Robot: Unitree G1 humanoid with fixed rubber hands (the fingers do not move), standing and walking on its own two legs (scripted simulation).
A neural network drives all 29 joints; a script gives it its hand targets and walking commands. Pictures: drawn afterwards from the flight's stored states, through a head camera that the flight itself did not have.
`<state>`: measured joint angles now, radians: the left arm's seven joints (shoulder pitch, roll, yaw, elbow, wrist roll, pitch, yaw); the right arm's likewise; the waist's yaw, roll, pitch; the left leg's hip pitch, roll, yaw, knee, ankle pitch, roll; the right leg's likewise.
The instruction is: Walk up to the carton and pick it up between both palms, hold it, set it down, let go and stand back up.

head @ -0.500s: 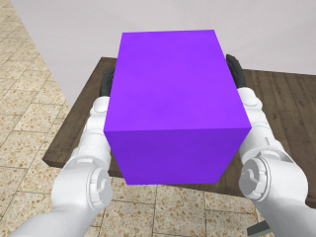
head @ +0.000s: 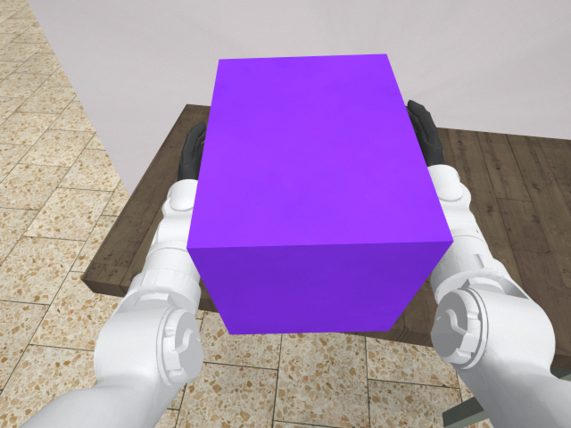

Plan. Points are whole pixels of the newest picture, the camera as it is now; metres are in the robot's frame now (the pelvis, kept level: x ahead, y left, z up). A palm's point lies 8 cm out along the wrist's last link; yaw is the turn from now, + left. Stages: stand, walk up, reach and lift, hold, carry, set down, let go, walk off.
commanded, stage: reach and lift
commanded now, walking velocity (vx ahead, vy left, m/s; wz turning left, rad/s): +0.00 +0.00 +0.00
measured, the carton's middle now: (305, 198) +0.40 -0.01 +0.12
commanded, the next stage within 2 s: none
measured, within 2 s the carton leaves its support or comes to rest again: neither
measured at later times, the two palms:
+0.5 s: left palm (187, 182) +0.42 +0.15 +0.13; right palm (428, 161) +0.42 -0.18 +0.16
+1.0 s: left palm (170, 179) +0.39 +0.16 +0.16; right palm (425, 157) +0.40 -0.16 +0.19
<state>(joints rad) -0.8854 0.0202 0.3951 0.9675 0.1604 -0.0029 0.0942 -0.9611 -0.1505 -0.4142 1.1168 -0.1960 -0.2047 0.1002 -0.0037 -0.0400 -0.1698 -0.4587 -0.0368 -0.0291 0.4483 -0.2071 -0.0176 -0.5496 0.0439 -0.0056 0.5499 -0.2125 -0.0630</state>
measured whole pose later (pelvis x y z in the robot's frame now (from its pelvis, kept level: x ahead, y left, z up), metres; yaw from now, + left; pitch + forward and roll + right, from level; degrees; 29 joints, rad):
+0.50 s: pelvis -0.01 +0.00 +0.00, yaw +0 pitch +12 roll +3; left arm -0.86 0.04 0.37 1.01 0.14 -0.03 0.10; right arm -0.96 -0.14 -0.41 1.18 -0.20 -0.25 0.07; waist 0.00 -0.04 -0.22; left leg -0.46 -0.04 -0.03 0.45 -0.20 -0.02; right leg -0.55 0.04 -0.01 0.55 -0.20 -0.06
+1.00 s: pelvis -0.01 +0.00 +0.00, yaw +0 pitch +8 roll +3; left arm -0.83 0.09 0.25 0.95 0.03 0.16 0.13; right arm -0.96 -0.12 -0.22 1.18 -0.06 -0.09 -0.05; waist 0.00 -0.04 -0.26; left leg -0.40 -0.04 -0.03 0.45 -0.20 -0.02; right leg -0.49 0.04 -0.01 0.55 -0.20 -0.06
